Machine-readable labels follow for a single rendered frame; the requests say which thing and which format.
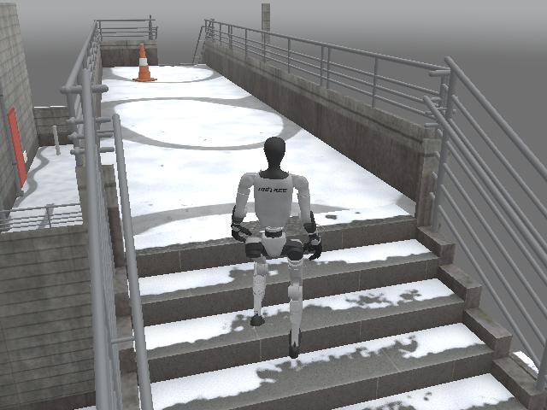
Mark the right robot upper arm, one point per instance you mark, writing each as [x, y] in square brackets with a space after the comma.
[302, 185]

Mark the robot torso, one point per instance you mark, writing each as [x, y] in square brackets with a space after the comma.
[273, 198]

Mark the left robot shin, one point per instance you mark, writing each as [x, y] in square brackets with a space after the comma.
[259, 286]

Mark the robot right forearm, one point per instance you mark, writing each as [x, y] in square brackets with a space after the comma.
[312, 231]

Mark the right robot hand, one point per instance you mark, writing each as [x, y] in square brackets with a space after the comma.
[310, 247]

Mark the left robot upper arm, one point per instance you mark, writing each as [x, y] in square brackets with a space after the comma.
[246, 181]

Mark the left robot hand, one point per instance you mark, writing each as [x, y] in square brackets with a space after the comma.
[243, 230]

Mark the robot left forearm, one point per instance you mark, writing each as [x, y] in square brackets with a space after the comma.
[236, 221]

